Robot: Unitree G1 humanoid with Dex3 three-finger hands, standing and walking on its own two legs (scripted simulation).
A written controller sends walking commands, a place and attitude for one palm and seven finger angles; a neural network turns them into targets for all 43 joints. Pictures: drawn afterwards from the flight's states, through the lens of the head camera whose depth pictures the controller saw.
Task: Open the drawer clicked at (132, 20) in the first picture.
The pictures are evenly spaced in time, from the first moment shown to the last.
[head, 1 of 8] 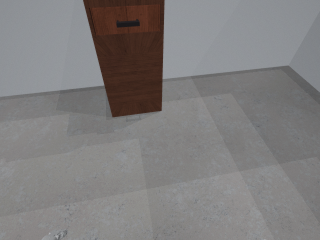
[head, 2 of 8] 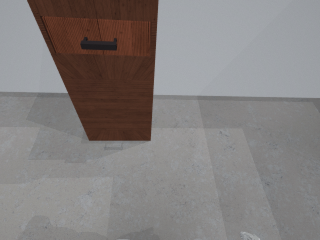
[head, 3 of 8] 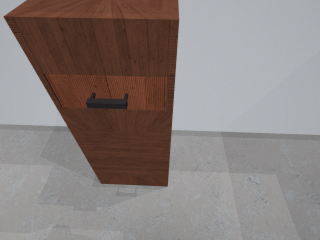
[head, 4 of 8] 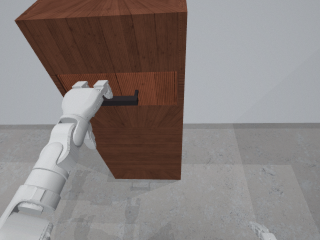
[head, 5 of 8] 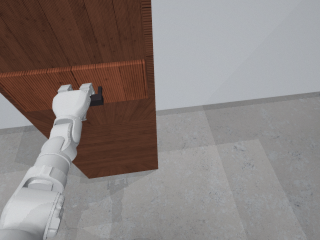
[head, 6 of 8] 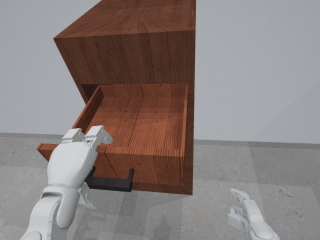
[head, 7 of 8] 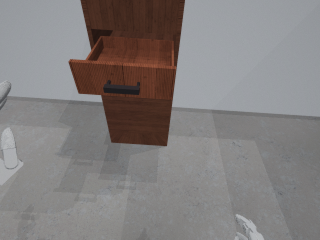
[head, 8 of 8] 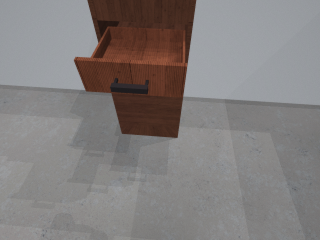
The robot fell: no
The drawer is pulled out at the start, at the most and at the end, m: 0.00 0.30 0.29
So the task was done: yes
